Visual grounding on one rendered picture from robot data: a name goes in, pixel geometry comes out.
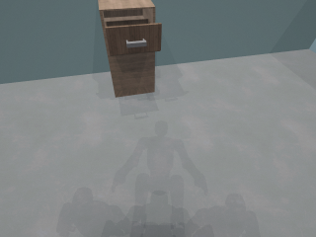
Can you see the drawer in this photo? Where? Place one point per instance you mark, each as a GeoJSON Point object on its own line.
{"type": "Point", "coordinates": [118, 32]}

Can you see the cabinet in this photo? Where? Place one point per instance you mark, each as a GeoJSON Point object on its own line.
{"type": "Point", "coordinates": [132, 74]}

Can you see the handle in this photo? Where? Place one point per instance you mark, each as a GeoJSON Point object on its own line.
{"type": "Point", "coordinates": [136, 43]}

